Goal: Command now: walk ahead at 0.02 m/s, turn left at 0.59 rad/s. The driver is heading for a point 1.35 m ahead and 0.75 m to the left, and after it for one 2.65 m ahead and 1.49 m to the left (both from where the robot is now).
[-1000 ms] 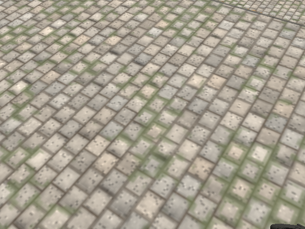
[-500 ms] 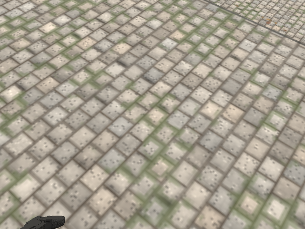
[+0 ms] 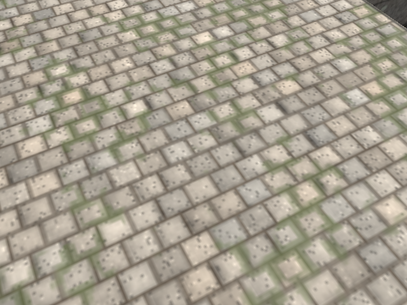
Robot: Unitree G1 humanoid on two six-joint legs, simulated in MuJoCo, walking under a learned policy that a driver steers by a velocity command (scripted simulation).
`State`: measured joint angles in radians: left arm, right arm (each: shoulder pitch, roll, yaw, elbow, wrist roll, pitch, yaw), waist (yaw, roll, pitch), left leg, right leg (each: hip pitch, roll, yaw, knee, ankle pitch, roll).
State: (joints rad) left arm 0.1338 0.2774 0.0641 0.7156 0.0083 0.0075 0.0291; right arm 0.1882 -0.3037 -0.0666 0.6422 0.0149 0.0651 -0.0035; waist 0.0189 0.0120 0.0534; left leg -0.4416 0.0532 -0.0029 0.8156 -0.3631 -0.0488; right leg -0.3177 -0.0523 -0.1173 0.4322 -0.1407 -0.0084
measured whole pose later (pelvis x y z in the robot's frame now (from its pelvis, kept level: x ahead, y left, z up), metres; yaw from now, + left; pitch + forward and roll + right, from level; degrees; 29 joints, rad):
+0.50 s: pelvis +0.01 +0.02 +0.00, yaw +18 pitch +3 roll -2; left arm 0.08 0.29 0.08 0.72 -0.01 -0.01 0.01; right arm 0.19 -0.32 -0.07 0.59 0.01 0.05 -0.02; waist -0.02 0.01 0.02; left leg -0.32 -0.10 -0.22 0.52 -0.23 0.04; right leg -0.37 0.05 0.09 0.66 -0.36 0.06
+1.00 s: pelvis +0.00 +0.04 -0.01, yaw +34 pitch +1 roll +0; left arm 0.15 0.32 0.07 0.74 0.00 0.01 0.01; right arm 0.17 -0.30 -0.07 0.57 0.01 0.06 0.00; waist 0.03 -0.03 0.06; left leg -0.29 0.00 0.01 0.53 -0.26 0.00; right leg -0.27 -0.11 -0.10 0.62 -0.39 0.05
